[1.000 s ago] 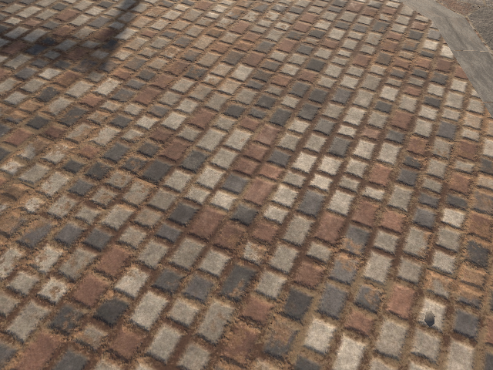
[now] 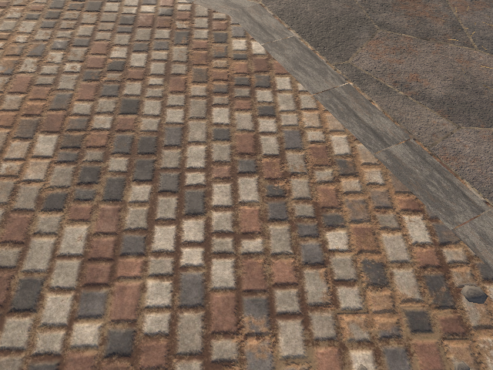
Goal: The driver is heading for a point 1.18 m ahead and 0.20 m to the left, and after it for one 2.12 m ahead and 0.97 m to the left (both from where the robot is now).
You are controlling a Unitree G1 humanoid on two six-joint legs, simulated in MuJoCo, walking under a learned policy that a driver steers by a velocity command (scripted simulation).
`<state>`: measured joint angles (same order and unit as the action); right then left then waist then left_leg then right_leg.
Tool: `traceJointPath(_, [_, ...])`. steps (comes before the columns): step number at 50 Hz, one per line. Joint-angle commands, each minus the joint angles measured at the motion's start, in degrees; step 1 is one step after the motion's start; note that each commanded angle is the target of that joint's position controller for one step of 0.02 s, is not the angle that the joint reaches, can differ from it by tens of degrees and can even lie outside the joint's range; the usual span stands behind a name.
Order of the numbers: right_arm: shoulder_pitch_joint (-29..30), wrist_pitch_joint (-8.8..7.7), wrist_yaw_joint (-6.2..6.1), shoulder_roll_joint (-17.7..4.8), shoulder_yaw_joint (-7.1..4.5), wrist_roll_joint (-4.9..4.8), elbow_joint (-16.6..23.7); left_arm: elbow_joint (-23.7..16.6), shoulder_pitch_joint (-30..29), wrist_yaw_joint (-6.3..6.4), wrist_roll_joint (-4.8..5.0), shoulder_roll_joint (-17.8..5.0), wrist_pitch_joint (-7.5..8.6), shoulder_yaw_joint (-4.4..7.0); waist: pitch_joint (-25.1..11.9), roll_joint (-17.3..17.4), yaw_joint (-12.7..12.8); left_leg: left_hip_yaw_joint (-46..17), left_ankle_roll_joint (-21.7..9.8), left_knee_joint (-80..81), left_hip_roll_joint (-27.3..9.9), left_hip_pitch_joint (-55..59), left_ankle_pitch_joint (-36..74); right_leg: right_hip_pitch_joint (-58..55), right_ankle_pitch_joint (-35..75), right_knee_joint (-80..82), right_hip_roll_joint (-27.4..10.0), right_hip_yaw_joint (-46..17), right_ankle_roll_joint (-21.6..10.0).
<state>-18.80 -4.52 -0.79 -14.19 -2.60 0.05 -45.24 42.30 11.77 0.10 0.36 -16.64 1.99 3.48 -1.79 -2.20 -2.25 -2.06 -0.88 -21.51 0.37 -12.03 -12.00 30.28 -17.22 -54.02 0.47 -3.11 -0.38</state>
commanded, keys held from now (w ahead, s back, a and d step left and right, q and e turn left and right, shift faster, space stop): w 0.34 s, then w+q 0.66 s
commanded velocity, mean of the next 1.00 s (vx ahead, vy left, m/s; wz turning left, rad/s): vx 0.47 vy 0.00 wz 0.22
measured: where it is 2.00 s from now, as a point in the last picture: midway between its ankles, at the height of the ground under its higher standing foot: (174, 220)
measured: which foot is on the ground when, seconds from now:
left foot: down 0.00-0.24, up 0.26-0.74, down 0.76-1.00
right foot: up 0.00-0.22, down 0.24-0.76, up 0.78-1.00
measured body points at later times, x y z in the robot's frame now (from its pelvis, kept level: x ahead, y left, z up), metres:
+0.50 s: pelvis +0.21 -0.06 +0.00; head +0.23 -0.08 +0.45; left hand +0.26 +0.21 -0.11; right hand +0.36 -0.33 -0.11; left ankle +0.30 +0.11 -0.67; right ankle +0.16 -0.15 -0.75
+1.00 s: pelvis +0.49 +0.01 +0.00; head +0.53 +0.02 +0.44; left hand +0.59 +0.32 -0.09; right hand +0.67 -0.23 -0.11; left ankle +0.49 +0.07 -0.75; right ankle +0.62 -0.15 -0.67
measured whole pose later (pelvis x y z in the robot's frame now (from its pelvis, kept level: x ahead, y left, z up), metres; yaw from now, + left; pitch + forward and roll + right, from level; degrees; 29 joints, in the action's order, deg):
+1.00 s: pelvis +0.49 +0.01 +0.00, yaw +18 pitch +2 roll +0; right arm -17.4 -3.2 1.0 -16.4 -3.6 -0.4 -39.1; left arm 39.2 8.0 0.2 -1.0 -17.3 5.7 2.4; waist 2.4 -1.2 -1.8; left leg -4.0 -6.0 -21.0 7.7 -13.4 -8.8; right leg 37.1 -14.6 -57.0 -6.0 -5.1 2.7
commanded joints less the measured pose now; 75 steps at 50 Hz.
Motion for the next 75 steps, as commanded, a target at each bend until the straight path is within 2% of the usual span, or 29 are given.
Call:
traceJointPath(1, [-0.8,-0.84,-0.24,-9.3,-2.41,-0.47,2.7,-5.4,-6.8,-0.43,0.17,-1.8,2.05,0.39,2.7,10.3,-1.4,-12.2,-9.4,12.6,-11.4,6.8,-2.9,8.1,5.6,7.2,-2.4,2.1,0.9])
traceJointPath(8, [-4.0,0.03,0.63,-12.1,-3.25,-1.6,1.1,-7.2,-11.3,-1.65,1.27,-2.4,3.13,0.22,3.6,11.1,-2.5,-10.4,-10.0,10.6,-14.0,5.1,0.8,-3.0,7.2,22.7,-1.3,4.2,-0.6])
traceJointPath(12, [-2.0,0.44,0.55,-9.5,-2.14,-1.37,1.3,-3.1,3.2,-0.92,0.95,-6.7,3.21,2.48,-2.7,7.3,6.1,-5.0,-5.4,-5.0,-9.9,-2.1,10.8,-27.8,8.9,29.2,-2.4,2.2,-4.9])
traceJointPath(13, [-1.2,-0.13,0.51,-5.0,-0.59,-0.26,3.5,-2.0,12.2,-0.25,-0.16,-11.6,2.97,3.64,-10.3,-3.3,9.4,1.0,-1.6,-24.9,-4.6,-14.9,1.8,-43.4,4.7,30.9,-15.1,-14.0,-9.9])
traceJointPath(14, [-3.5,-1.42,0.14,-4.0,-0.22,-0.94,5.1,-0.8,15.7,-0.82,-0.15,-15.0,2.71,4.42,-12.5,-16.2,8.6,0.3,0.1,-39.5,0.9,-30.2,-20.2,-49.5,-5.6,37.9,-23.1,-34.9,-17.0])
traceJointPath(15, [-1.4,-1.99,0.28,-9.7,-1.67,-1.89,4.7,-1.0,13.2,-1.13,0.38,-10.2,2.96,2.98,-6.6,-9.8,8.5,-3.2,-0.3,-46.7,-2.7,-35.8,-18.6,-45.3,-10.4,39.3,-22.0,-33.3,-16.5])
traceJointPath(16, [0.9,-2.21,0.71,-10.7,-2.02,-2.22,4.9,-1.5,10.0,-1.23,0.38,-7.5,3.03,2.07,-1.6,-7.3,7.1,-2.5,-1.3,-47.2,-4.9,-36.8,-13.1,-40.1,-7.8,39.8,-19.5,-26.4,-14.5])
traceJointPath(19, [1.9,-1.36,1.27,-8.0,-1.82,-1.05,4.1,-2.3,3.5,-1.51,-0.68,-4.4,3.08,1.08,2.5,-3.7,3.4,-1.8,-0.7,-42.8,-8.6,-31.5,-2.9,-29.2,8.3,43.7,-14.1,-13.5,-12.4])
traceJointPath(25, [6.9,0.25,1.44,-4.9,-1.01,-1.21,6.2,0.5,4.4,-0.81,-0.75,-5.7,4.46,1.68,4.5,-1.2,3.2,-2.6,1.2,-30.4,-6.6,-30.6,10.8,-24.8,25.5,46.5,-12.0,1.3,-10.9])
traceJointPath(32, [18.9,-0.22,4.12,-3.5,-0.08,-1.44,11.9,4.0,9.2,0.2,0.23,-7.9,3.33,1.97,7.4,0.4,6.8,2.4,-2.2,-13.2,-3.8,-28.9,16.5,-33.2,29.9,44.8,-14.6,8.0,-8.2])
traceJointPath(35, [17.5,0.09,5.0,-5.7,-1.14,-1.31,13.4,3.8,8.6,1.06,0.2,-10.1,1.77,2.53,3.5,-2.2,4.2,6.8,-5.1,-12.8,0.3,-23.4,7.6,-38.5,54.7,35.1,-15.3,10.4,-6.4])
traceJointPath(37, [5.6,0.61,4.54,-9.8,-3.42,-1.41,11.4,3.1,7.7,1.84,0.03,-11.2,0.69,2.71,-3.9,-3.2,-2.7,8.4,-8.2,-10.9,4.3,-6.6,5.8,-35.5,65.4,17.5,-14.0,12.3,-4.6])
traceJointPath(38, [-3.6,1.11,3.52,-13.5,-5.07,-1.36,9.7,2.0,7.4,2.24,-0.23,-10.7,0.93,2.28,-9.0,0.2,-7.3,0.7,-11.0,-9.3,0.4,10.9,7.9,-23.2,53.1,2.0,-12.0,12.5,-2.8])
traceJointPath(39, [-4.8,0.93,3.0,-19.7,-6.08,-1.18,9.8,-0.8,14.8,0.95,-2.11,-1.4,2.49,-0.76,-16.0,15.8,-1.0,-30.7,-22.3,-8.4,-15.9,34.9,3.3,4.2,-3.7,-21.4,-0.4,9.6,1.0])
traceJointPath(40, [-7.2,0.77,2.7,-15.2,-4.96,-1.29,10.5,-1.0,10.6,-0.29,-0.58,-5.9,4.98,-0.34,-24.2,11.7,-4.7,-47.5,-25.5,1.0,-20.2,39.5,-4.0,11.8,-15.7,-29.8,2.7,-3.1,0.8])
traceJointPath(41, [-5.0,0.61,2.53,-12.7,-4.2,-0.63,10.1,-3.3,4.4,-0.93,1.83,-8.7,6.18,0.59,-15.0,8.6,-5.4,-38.2,-21.3,2.8,-17.8,33.8,-3.0,16.6,-10.7,-28.6,-0.9,-4.5,-0.3])
traceJointPath(43, [2.6,0.48,2.43,-10.4,-3.4,-0.76,11.3,-4.2,0.9,-0.4,0.34,-7.3,6.73,0.2,-3.8,0.1,-0.3,-25.9,-17.7,4.4,-13.0,15.0,8.4,12.5,-4.2,-17.8,-4.9,-2.9,-0.4])
traceJointPath(44, [4.9,0.4,2.31,-9.2,-2.92,-0.1,12.2,-4.1,2.0,-0.18,-0.46,-7.9,6.04,0.71,-2.2,1.0,1.9,-22.4,-17.3,5.8,-11.3,8.7,13.6,8.2,-3.0,-15.2,-6.3,-3.0,0.1])
traceJointPath(48, [5.7,0.05,1.54,-10.5,-3.29,-0.44,11.4,-4.5,2.5,0.37,-1.58,-5.4,3.65,0.32,0.5,3.3,4.0,-15.9,-17.4,8.8,-8.4,-3.4,19.9,3.7,1.5,-5.2,-6.5,-0.6,3.7])
traceJointPath(53, [1.8,1.07,0.32,-11.8,-3.69,-1.26,9.3,-7.2,-9.3,-0.1,-1.1,-3.0,3.98,-0.73,1.4,6.0,-0.7,-12.2,-12.5,6.9,-3.8,-6.5,10.9,-1.8,21.0,16.5,-2.2,0.6,4.6])
traceJointPath(58, [-1.9,1.68,0.11,-10.8,-3.37,-1.43,7.4,-8.1,-12.0,-1.41,-0.11,-5.9,5.19,0.42,0.7,8.3,-1.6,-19.6,-11.0,0.8,-7.9,2.3,4.8,-3.8,18.1,24.6,-1.3,-1.3,2.5])
traceJointPath(61, [-1.1,1.81,0.35,-8.7,-2.67,-0.92,7.3,-6.4,-3.9,-1.13,-0.58,-7.8,5.92,1.87,-1.9,9.6,3.0,-19.4,-8.2,-7.6,-5.8,3.3,12.2,-16.0,13.8,28.7,-1.5,0.3,-1.9])
traceJointPath(62, [-0.9,1.55,0.53,-5.9,-1.52,-0.29,8.2,-5.9,3.9,-0.69,-1.39,-10.5,6.15,2.67,-8.7,5.1,6.6,-15.4,-6.0,-21.6,-2.8,-1.7,8.3,-28.6,13.6,27.6,-9.5,-7.4,-5.8])
traceJointPath(63, [-8.5,0.95,0.41,-3.2,-0.58,-1.86,8.7,-3.0,11.0,-0.84,-1.83,-15.8,5.4,4.29,-15.8,-12.2,5.1,-7.1,-1.4,-40.8,5.5,-21.5,-10.2,-47.6,2.1,31.3,-20.9,-31.3,-15.9])
traceJointPath(64, [-7.9,0.65,0.19,-7.3,-1.06,-2.18,8.2,-2.3,12.7,-1.47,0.0,-11.6,5.1,3.53,-13.5,-12.4,6.5,-8.6,-0.5,-49.3,3.8,-31.1,-21.1,-48.4,-11.9,36.7,-23.4,-42.5,-16.8])
traceJointPath(65, [-1.9,0.68,0.21,-10.6,-1.97,-2.24,8.7,-2.7,10.4,-1.36,0.3,-8.2,4.83,2.49,-5.7,-6.2,7.7,-9.2,-0.6,-52.4,1.5,-34.3,-16.5,-42.3,-14.0,37.7,-21.4,-36.1,-14.4])
traceJointPath(67, [4.9,0.48,0.35,-9.5,-1.8,-0.59,10.5,-3.1,5.4,-1.21,-0.57,-5.9,4.06,1.41,1.5,-0.8,5.8,-5.4,-0.5,-48.3,-2.4,-32.9,-9.5,-30.8,-3.0,39.5,-16.7,-24.2,-12.7])
traceJointPath(70, [3.6,0.57,0.95,-6.7,-1.49,-0.67,10.0,-2.4,4.0,-1.15,-0.66,-4.6,4.26,0.77,1.8,-3.9,3.1,-3.0,0.0,-41.4,-5.1,-26.8,-5.8,-24.2,8.2,42.6,-12.8,-15.9,-12.2])
traceJointPath(75, [10.8,0.15,1.27,-3.8,-0.12,-0.24,11.6,0.0,6.0,-0.72,0.26,-8.1,3.91,1.6,2.9,-2.3,4.9,-0.3,1.4,-24.4,-5.7,-25.3,5.0,-22.9,17.4,45.3,-11.8,-7.5,-12.4])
